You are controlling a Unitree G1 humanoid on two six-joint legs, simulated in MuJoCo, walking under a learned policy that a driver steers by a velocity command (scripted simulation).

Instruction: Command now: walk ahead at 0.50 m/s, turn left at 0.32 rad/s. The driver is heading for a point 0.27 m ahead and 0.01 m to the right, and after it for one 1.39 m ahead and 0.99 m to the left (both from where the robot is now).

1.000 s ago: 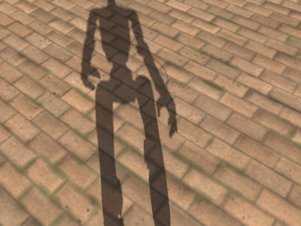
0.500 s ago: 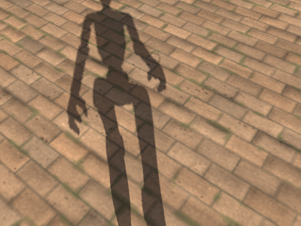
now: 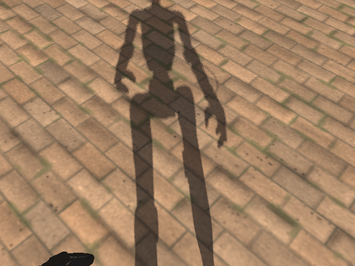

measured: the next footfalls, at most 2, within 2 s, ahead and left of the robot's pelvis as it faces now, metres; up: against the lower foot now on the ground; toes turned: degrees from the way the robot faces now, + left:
right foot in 0.06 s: +0.20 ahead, -0.12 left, +0.00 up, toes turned +2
left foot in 0.62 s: +0.44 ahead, +0.12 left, +0.00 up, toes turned +23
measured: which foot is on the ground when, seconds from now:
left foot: down 0.00-0.08, up 0.10-0.60, down 0.62-1.00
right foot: up 0.00-0.04, down 0.06-0.64, up 0.66-1.00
